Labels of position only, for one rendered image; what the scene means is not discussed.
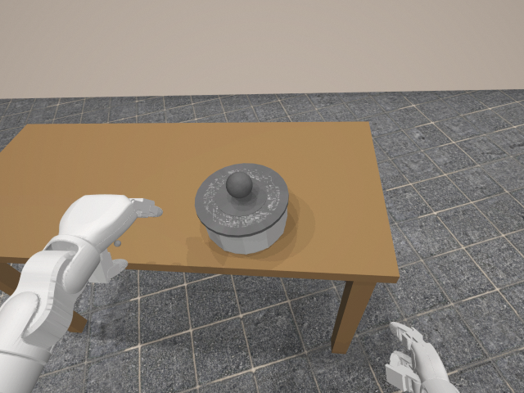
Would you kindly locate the right robot hand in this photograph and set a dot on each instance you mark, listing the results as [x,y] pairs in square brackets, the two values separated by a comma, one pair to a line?
[407,373]

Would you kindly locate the knob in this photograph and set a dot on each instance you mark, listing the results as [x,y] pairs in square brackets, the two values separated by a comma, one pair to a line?
[239,184]

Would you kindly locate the table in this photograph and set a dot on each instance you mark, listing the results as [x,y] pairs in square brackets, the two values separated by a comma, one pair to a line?
[337,226]

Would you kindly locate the left robot forearm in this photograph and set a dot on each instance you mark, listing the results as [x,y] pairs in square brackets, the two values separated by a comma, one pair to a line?
[39,312]

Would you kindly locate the left robot hand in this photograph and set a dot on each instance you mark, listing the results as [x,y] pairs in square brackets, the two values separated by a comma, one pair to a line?
[102,219]

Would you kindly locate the pot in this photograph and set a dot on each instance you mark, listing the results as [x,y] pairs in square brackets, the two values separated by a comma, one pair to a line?
[252,244]

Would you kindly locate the lid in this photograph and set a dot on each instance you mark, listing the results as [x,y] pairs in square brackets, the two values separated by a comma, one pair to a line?
[228,216]

